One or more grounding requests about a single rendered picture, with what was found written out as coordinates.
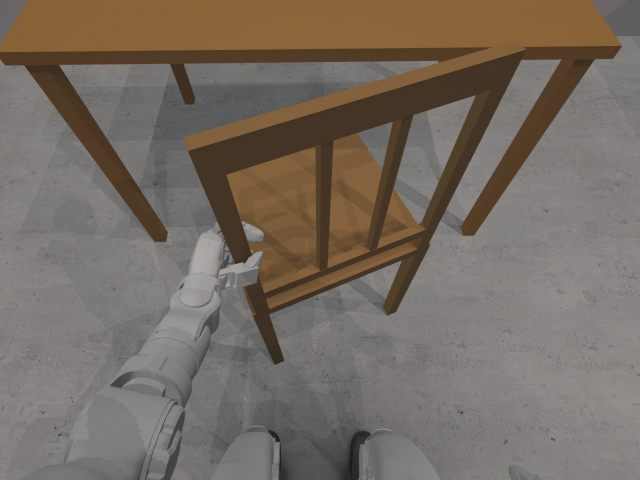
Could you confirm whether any chair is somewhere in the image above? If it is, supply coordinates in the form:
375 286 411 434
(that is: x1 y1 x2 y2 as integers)
183 41 526 365

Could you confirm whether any left robot upper arm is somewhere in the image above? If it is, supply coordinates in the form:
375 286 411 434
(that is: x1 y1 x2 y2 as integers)
20 386 185 480

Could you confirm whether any left robot forearm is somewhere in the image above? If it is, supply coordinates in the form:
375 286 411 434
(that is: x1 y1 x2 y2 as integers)
64 273 221 464

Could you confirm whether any table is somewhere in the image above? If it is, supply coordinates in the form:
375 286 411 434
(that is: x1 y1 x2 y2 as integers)
0 0 622 242

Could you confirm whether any robot thigh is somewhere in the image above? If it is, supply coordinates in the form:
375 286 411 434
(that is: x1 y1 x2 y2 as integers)
359 434 441 480
210 432 280 480

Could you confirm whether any left robot hand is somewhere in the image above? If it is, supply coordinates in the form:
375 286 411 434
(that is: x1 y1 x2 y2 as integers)
188 221 264 290

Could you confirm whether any left robot thigh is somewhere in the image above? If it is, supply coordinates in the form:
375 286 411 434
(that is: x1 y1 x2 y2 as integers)
210 432 280 480

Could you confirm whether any right robot thigh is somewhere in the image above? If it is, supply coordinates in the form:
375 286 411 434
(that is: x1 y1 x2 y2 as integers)
359 434 441 480

